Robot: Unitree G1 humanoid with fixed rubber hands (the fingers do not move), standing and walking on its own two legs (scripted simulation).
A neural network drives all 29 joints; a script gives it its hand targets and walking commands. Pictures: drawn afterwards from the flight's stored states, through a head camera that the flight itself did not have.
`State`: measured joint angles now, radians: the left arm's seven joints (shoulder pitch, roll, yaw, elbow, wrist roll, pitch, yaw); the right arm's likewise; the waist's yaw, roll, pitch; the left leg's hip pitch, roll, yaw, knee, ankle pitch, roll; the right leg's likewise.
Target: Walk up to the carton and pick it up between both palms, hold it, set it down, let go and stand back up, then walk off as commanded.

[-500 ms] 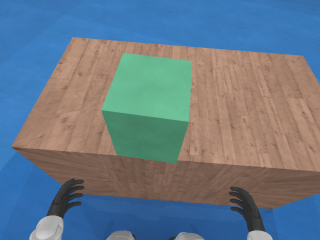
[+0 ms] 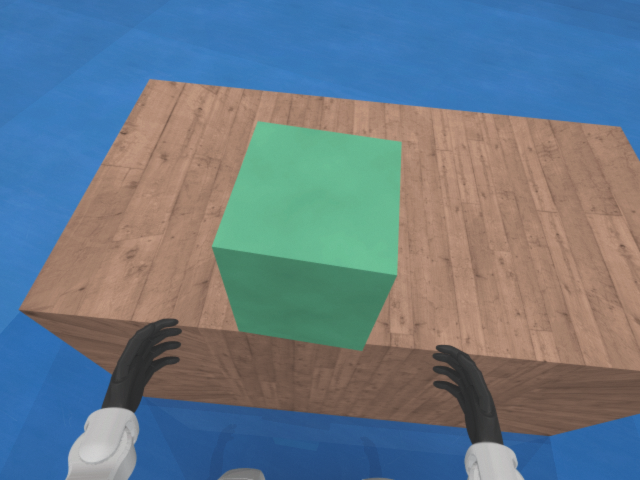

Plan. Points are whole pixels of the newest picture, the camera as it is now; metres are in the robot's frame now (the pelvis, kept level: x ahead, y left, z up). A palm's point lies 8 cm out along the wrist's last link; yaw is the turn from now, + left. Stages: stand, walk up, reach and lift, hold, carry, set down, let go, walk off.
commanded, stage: reach and lift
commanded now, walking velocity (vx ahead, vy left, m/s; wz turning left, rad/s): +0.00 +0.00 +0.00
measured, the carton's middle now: (313, 244) +0.42 +0.03 -0.01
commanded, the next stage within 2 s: none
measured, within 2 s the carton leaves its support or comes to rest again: neither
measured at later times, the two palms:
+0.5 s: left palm (143, 354) +0.24 +0.24 -0.03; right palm (464, 375) +0.24 -0.17 -0.02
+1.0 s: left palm (165, 261) +0.33 +0.21 +0.06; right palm (476, 308) +0.30 -0.17 +0.04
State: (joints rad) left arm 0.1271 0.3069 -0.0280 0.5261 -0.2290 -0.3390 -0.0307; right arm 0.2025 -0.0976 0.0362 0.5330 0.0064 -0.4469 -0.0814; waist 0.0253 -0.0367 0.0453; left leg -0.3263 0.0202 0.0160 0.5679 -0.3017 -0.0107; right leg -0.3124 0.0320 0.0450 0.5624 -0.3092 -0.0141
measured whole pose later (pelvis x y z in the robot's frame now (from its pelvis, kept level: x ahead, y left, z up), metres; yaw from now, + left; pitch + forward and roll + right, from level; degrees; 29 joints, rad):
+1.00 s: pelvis -0.02 +0.00 +0.00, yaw +0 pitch +1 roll +0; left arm -0.40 0.31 -0.06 0.54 -0.30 0.07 0.03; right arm -0.30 -0.10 -0.01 0.54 0.11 0.02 -0.16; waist 0.00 -0.04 0.00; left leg -0.33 0.02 0.02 0.58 -0.27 -0.01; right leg -0.31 0.03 0.04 0.56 -0.28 -0.01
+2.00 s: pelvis -0.01 +0.00 +0.00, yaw +0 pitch +2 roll +0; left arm -0.98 0.31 -0.01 1.25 -0.31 0.08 0.05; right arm -0.91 -0.10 -0.07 1.12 0.12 0.12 -0.18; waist -0.04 -0.04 -0.04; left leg -0.33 0.02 0.02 0.56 -0.28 -0.01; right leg -0.32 0.03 0.04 0.56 -0.29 -0.01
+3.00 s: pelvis +0.00 +0.04 -0.02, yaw -2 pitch +22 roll -4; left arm -0.90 0.16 0.00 1.40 -0.17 -0.38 0.13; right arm -0.90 -0.11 -0.10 1.40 0.12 -0.39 -0.08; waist -0.02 0.04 -0.21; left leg -0.78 0.02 0.02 0.73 -0.31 -0.01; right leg -0.69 0.03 0.04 0.56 -0.25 0.03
